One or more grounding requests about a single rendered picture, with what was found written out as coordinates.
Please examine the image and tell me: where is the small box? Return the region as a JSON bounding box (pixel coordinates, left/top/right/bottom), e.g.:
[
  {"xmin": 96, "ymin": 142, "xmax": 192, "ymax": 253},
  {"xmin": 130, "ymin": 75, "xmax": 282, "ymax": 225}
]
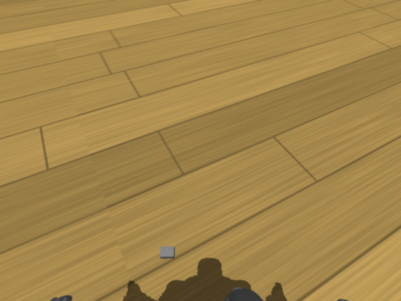
[{"xmin": 160, "ymin": 246, "xmax": 174, "ymax": 259}]

